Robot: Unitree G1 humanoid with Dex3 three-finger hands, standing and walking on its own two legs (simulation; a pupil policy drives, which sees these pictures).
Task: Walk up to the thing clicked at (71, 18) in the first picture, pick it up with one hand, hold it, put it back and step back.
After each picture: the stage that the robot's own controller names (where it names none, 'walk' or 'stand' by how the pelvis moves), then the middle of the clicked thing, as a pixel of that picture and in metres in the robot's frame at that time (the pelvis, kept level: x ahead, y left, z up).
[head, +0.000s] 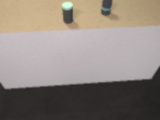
stand; (67, 13) +0.91 +0.10 -0.08
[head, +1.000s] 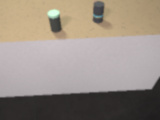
walk; (55, 21) +0.80 +0.18 -0.06
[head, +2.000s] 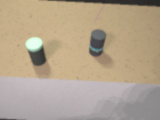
stand; (36, 52) +0.50 +0.22 -0.05
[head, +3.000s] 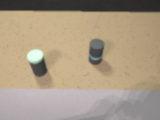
stand; (37, 63) +0.49 +0.21 -0.08
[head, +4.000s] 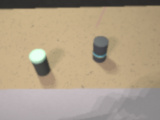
stand; (40, 63) +0.47 +0.20 -0.07
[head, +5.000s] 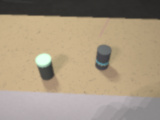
stand; (45, 67) +0.48 +0.18 -0.08
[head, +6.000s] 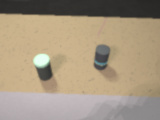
stand; (43, 67) +0.48 +0.18 -0.08
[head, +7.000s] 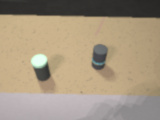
stand; (41, 68) +0.47 +0.19 -0.08
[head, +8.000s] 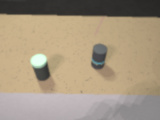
stand; (41, 68) +0.47 +0.19 -0.08
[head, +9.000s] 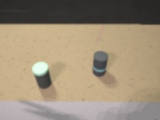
rise first; (42, 75) +0.45 +0.20 -0.08
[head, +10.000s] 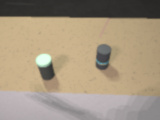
go down; (45, 67) +0.48 +0.20 -0.08
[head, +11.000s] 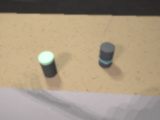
go down; (48, 65) +0.48 +0.19 -0.07
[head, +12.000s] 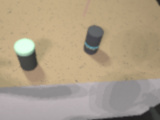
go down; (26, 55) +0.47 +0.18 -0.02
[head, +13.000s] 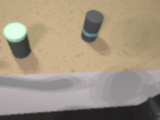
close in; (18, 41) +0.48 +0.19 +0.00
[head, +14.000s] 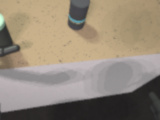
close; out of the picture +0.49 +0.21 +0.03
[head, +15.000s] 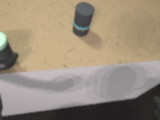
lift; (0, 51) +0.44 +0.22 +0.02
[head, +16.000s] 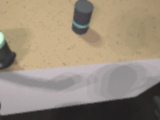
lift; out of the picture +0.44 +0.22 +0.03
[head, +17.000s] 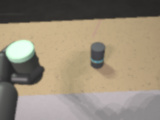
lift; (26, 63) +0.32 +0.16 +0.17
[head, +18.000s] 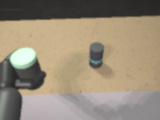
hold; (29, 70) +0.33 +0.17 +0.13
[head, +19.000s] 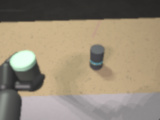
hold; (28, 72) +0.33 +0.17 +0.12
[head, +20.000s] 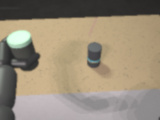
crouch; (24, 51) +0.40 +0.18 +0.13
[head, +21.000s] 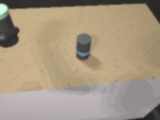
lower; (2, 26) +0.48 +0.21 +0.15
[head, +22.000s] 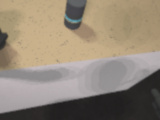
lower; out of the picture +0.50 +0.22 +0.03
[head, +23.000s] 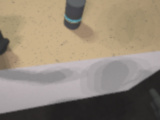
lower; out of the picture +0.48 +0.21 +0.03
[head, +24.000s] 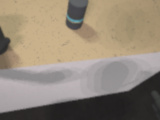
lower; out of the picture +0.48 +0.21 +0.03
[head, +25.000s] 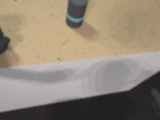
lower; out of the picture +0.48 +0.22 +0.03
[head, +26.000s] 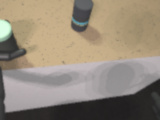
open; (4, 41) +0.47 +0.19 +0.03
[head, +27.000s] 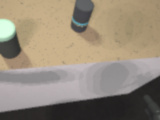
sink last; (6, 40) +0.47 +0.19 +0.02
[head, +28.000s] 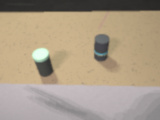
stand; (43, 63) +0.48 +0.20 -0.02
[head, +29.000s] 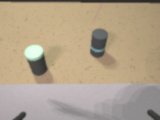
stand; (36, 61) +0.45 +0.19 -0.01
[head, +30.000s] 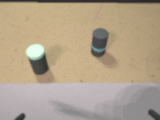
stand; (38, 60) +0.46 +0.19 -0.01
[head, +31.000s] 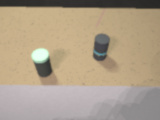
stand; (42, 63) +0.46 +0.18 -0.04
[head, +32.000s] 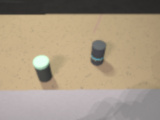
walk; (43, 69) +0.47 +0.18 -0.08
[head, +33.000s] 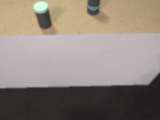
walk; (43, 16) +0.69 +0.21 -0.05
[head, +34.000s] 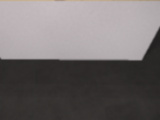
walk; out of the picture +1.05 +0.19 -0.06
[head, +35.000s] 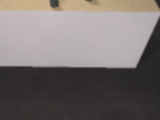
stand; out of the picture +1.09 +0.20 -0.07
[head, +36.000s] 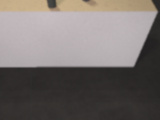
stand; out of the picture +1.09 +0.22 -0.08
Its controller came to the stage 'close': yes
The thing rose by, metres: 0.21
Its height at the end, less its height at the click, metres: +0.00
